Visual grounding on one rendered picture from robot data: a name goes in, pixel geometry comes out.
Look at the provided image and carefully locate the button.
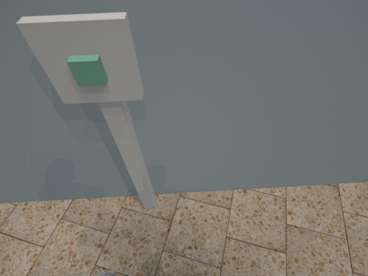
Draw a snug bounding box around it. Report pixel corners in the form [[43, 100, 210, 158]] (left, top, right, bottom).
[[67, 55, 108, 87]]

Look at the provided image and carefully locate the panel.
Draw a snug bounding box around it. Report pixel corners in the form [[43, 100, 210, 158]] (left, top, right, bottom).
[[16, 12, 156, 209]]

